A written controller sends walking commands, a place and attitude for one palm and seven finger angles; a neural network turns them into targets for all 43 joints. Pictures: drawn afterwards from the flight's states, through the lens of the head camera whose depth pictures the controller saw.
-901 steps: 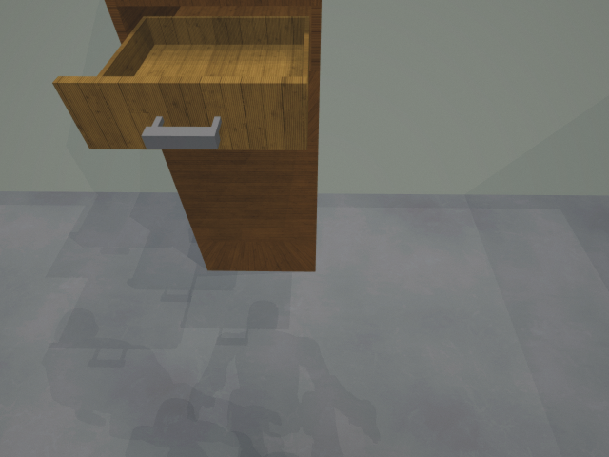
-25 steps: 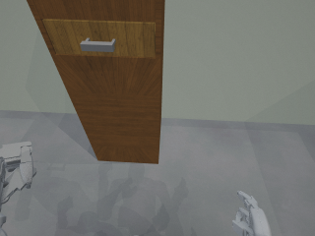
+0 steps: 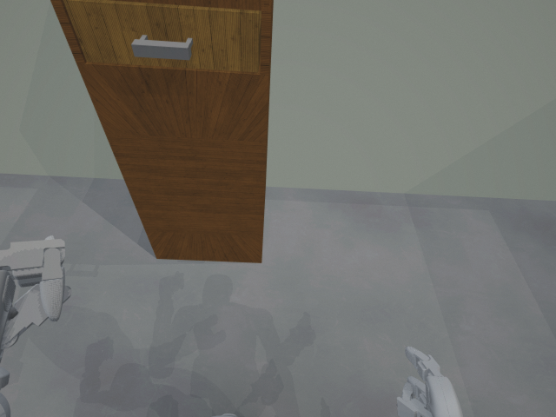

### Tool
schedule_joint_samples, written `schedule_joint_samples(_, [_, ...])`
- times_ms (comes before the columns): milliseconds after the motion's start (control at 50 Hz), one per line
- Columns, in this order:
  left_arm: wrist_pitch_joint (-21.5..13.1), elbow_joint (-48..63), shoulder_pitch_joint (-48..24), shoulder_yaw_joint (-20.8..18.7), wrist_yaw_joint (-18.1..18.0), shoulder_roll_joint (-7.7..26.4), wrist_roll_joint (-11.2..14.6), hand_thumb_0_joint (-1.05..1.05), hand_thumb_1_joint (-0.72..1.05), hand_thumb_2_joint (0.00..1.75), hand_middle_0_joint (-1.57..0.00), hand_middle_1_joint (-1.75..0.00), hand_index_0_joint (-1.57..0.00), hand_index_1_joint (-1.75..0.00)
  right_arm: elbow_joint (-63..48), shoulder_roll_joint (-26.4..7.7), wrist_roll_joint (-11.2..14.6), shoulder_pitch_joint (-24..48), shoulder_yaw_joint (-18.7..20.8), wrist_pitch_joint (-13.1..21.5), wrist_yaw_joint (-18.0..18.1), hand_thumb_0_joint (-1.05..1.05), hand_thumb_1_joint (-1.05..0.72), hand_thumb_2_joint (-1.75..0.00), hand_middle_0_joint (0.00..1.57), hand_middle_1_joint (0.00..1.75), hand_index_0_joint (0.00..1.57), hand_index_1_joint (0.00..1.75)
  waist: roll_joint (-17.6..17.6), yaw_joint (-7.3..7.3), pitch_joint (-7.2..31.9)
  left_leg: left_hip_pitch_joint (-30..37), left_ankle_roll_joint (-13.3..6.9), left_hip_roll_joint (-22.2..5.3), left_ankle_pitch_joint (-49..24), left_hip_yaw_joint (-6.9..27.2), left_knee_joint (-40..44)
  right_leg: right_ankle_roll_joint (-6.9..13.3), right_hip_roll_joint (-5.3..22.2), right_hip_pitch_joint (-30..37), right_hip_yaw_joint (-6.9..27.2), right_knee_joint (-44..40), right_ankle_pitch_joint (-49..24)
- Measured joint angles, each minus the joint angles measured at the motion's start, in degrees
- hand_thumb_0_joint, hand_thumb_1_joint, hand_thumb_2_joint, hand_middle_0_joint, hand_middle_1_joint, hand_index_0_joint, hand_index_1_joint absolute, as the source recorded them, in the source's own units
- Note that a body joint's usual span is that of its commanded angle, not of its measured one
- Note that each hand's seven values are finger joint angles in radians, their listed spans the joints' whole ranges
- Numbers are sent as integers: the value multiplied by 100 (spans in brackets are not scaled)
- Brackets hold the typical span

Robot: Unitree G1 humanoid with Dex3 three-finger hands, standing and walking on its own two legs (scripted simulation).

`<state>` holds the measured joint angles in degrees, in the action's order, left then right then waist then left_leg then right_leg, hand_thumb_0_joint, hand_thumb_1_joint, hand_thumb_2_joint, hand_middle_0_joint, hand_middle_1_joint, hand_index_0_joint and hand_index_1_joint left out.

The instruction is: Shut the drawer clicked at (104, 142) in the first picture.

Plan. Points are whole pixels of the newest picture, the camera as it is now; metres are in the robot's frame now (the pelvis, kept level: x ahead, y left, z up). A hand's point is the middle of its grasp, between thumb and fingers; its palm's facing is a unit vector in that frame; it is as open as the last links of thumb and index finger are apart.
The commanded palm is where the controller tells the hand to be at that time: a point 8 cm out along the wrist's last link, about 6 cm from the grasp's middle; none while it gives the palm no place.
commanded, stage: stop stepping back and stand still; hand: left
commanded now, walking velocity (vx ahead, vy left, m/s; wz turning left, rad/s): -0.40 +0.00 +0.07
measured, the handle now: (164, 45) +0.76 +0.30 +0.15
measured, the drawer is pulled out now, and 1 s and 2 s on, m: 0.00 0.00 0.00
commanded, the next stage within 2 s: let the arm hang, fingers relaxed in 1.28 s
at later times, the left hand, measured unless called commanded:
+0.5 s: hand out of the picture +0.04 +0.23 +0.18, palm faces +0.45 -0.82 -0.36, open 3.3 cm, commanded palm -0.03 +0.28 +0.19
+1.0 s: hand out of the picture -0.02 +0.22 +0.19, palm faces +0.42 -0.79 -0.44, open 3.3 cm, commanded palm -0.09 +0.27 +0.19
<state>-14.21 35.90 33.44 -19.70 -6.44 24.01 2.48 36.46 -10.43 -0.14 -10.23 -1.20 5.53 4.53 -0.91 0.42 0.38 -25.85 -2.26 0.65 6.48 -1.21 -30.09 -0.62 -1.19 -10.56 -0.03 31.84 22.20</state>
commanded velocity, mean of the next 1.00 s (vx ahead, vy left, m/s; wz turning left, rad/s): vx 0.16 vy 0.01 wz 0.01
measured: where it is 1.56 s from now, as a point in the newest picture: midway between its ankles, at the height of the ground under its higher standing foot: outside the picture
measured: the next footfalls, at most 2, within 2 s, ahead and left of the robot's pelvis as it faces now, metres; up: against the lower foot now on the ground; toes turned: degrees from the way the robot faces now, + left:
left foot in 0.48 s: -0.15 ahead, +0.14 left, +0.00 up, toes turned +3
left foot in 0.94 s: -0.14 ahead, +0.11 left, +0.00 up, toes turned +7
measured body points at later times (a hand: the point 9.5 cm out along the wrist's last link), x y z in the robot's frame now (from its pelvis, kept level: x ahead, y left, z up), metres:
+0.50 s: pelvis -0.15 -0.01 +0.00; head -0.17 +0.00 +0.45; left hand +0.01 +0.27 +0.20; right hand +0.00 -0.27 -0.07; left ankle -0.19 +0.14 -0.73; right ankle -0.06 -0.12 -0.72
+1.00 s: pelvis -0.21 -0.01 +0.00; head -0.23 -0.01 +0.45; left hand -0.05 +0.26 +0.22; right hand -0.04 -0.25 -0.06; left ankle -0.18 +0.11 -0.73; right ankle -0.14 -0.10 -0.68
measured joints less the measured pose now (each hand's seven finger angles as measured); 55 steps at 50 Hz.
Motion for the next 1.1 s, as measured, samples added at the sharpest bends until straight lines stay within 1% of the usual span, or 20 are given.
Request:
schedule_joint_samples(100, [92, -132, -145, -269, 39, 242, 93, 1, 89, 90, -140, -160, -141, -160, -276, -17, -84, 179, 45, 119, -101, 2, -90, -90, 20, 30, 21, 30, 49, -101, -259, 295, -26, -122, -647, -38, 719, -5, -196, -789, 103, 1445, 787])
schedule_joint_samples(160, [177, -108, 141, -317, -6, 229, 135, 1, 89, 90, -140, -160, -141, -160, -478, -47, -47, 120, 76, 148, -159, 2, -90, -90, 20, 30, 21, 30, 178, -164, -235, 311, 34, -214, -929, -12, 961, 57, -184, -826, -130, 1225, 722])
schedule_joint_samples(200, [273, -53, 405, -361, -48, 269, 124, 1, 89, 90, -140, -160, -141, -160, -616, -48, -1, 22, 92, 99, -151, 2, -90, -90, 20, 30, 21, 30, 130, -218, -141, 71, 106, -146, -567, -28, 714, 174, -50, -586, -323, 512, 621])
schedule_joint_samples(260, [398, 38, 585, -252, -71, 150, 23, 1, 89, 90, -140, -160, -141, -160, -472, -143, -8, -51, 167, -38, -107, 1, -90, -90, 20, 30, 21, 30, 12, -61, -64, -764, 347, 93, 1014, 140, -1625, 376, 143, -823, -351, 395, -579])
schedule_joint_samples(300, [478, 18, 549, -156, -33, -5, -45, 1, 89, 90, -140, -160, -141, -160, -185, -189, -27, -198, 196, -160, -90, 1, -90, -90, 20, 30, 21, 30, -97, 71, 147, -1035, 418, 151, 1068, 137, -3117, 353, 256, -929, -343, 354, -674])
schedule_joint_samples(340, [438, -164, 401, -116, -68, -158, -96, 1, 88, 90, -140, -160, -141, -160, 47, -173, -46, -396, 165, -225, -12, 2, -90, -90, 20, 30, 21, 30, -228, 139, 398, -780, 387, 17, 1114, 23, -3450, 293, 364, -924, -405, 102, -630])
schedule_joint_samples(420, [441, -552, 13, -42, -246, -430, -214, 1, 89, 90, -141, -160, -141, -160, 147, -241, -96, -693, 123, -38, 144, 2, -90, -90, 20, 30, 21, 30, -301, 86, 663, 594, 116, -236, 1554, -70, -1613, 291, 485, -995, -574, -272, -938])
schedule_joint_samples(460, [451, -571, -195, 67, -305, -530, -252, 1, 89, 90, -141, -160, -141, -160, 66, -397, -117, -743, 148, 121, 185, 2, -90, -90, 20, 30, 21, 30, -120, -28, 630, 1326, -14, -334, 1797, -30, -352, 243, 467, -1163, -709, -116, -983])
schedule_joint_samples(480, [436, -549, -286, 101, -324, -534, -257, 1, 89, 90, -141, -160, -141, -160, 29, -443, -125, -718, 178, 186, 197, 2, -90, -90, 20, 30, 21, 30, -47, -112, 559, 1476, 56, -348, 1640, 47, 52, 196, 458, -1302, -723, 122, -825])
schedule_joint_samples(560, [379, -494, -56, -50, -292, -282, -272, 1, 89, 90, -140, -160, -141, -160, -4, -176, -86, -692, 159, 276, 85, 2, -90, -90, 20, 30, 21, 30, -147, -316, 354, 1567, 379, -244, 1238, 13, -45, 44, 291, -1550, -461, 1390, 138])
schedule_joint_samples(620, [304, -385, 233, -212, -235, -40, -265, 1, 89, 90, -140, -160, -141, -160, -32, -16, -53, -860, 77, 302, -6, 2, -90, -90, 20, 30, 21, 30, -23, -402, 383, 1563, 440, -320, 1271, 110, -164, 23, 126, -1203, -635, 1017, 120])
schedule_joint_samples(660, [211, -359, 243, -313, -225, 103, -276, 1, 89, 90, -140, -160, -141, -160, -39, 4, -47, -881, 52, 241, -40, 2, -90, -90, 20, 30, 21, 30, 49, -334, 340, 1254, 304, -339, 1656, 139, -760, 208, 55, -988, -632, 481, -197])
schedule_joint_samples(720, [139, -574, -29, -259, -122, -33, -268, 1, 89, 90, -140, -160, -141, -160, 243, -78, -51, -604, 115, 17, -85, 2, -90, -90, 20, 30, 21, 30, 159, -175, 98, 419, 148, -206, 1964, 239, -2613, 595, 58, -1102, -692, 555, -969])
schedule_joint_samples(780, [162, -866, -70, -179, -51, -318, -252, 1, 89, 90, -140, -160, -141, -160, 404, -157, -76, -481, 129, -134, -93, 2, -90, -90, 20, 30, 21, 30, 165, -62, 135, -61, 132, -179, 1673, 17, -3281, 606, 78, -1074, -625, 294, -948])
schedule_joint_samples(880, [311, -643, 130, -37, -133, -466, -248, 1, 89, 90, -141, -160, -141, -160, 227, -135, -121, -520, 58, -15, 39, 2, -90, -90, 20, 30, 21, 30, -152, 5, 289, 495, 6, -196, 1602, -462, -1609, 532, 251, -1023, -676, -228, -795])
schedule_joint_samples(940, [263, -226, 89, 19, -229, -427, -270, 1, 89, 90, -141, -160, -141, -160, -92, -292, -157, -471, 70, 197, 111, 2, -90, -90, 20, 30, 21, 30, -5, -48, 250, 1111, -122, -253, 1699, -239, -104, 337, 168, -1361, -789, 327, -87])
schedule_joint_samples(980, [224, -205, -168, -36, -248, -251, -351, 1, 89, 90, -141, -160, -141, -160, -149, -223, -153, -348, 150, 272, 103, 2, -90, -90, 20, 30, 21, 30, -48, -120, 41, 1054, -27, -223, 944, -200, -186, 166, 133, -1700, -459, 1645, 224])
schedule_joint_samples(1020, [187, -300, -252, -143, -202, -54, -330, 1, 89, 90, -141, -160, -141, -160, -135, -113, -88, -352, 158, 270, 11, 2, -90, -90, 20, 30, 21, 30, -69, -169, 44, 1091, 78, -226, 779, -168, -216, 62, 82, -1801, -289, 2594, 217])
schedule_joint_samples(1060, [179, -436, -162, -233, -195, 4, -277, 1, 89, 90, -141, -160, -141, -160, -114, -30, -17, -424, 109, 233, -65, 2, -90, -90, 20, 30, 21, 30, -11, -239, 175, 1105, 151, -271, 753, -99, -129, 25, 121, -1617, -348, 2517, 158])
schedule_joint_samples(1100, [213, -561, 6, -297, -207, -15, -240, 1, 89, 90, -140, -160, -141, -160, -137, 24, 8, -511, 57, 157, -88, 2, -90, -90, 20, 30, 21, 30, 86, -244, 280, 1057, 213, -349, 759, -66, -101, 46, 165, -1214, -461, 1795, 258])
